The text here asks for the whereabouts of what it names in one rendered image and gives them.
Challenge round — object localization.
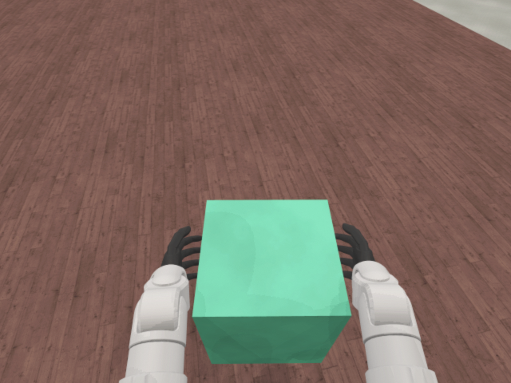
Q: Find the carton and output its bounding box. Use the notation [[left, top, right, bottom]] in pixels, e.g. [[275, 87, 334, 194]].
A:
[[192, 199, 351, 364]]

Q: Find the robot right hand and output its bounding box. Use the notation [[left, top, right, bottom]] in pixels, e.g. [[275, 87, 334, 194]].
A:
[[335, 223, 375, 280]]

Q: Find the robot left hand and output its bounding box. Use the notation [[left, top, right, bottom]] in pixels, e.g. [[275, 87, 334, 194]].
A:
[[161, 226, 202, 280]]

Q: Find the right robot forearm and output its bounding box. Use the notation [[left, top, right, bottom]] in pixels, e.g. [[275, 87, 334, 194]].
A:
[[352, 261, 438, 383]]

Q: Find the left robot forearm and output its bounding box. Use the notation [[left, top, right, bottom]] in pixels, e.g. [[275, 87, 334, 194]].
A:
[[119, 264, 190, 383]]

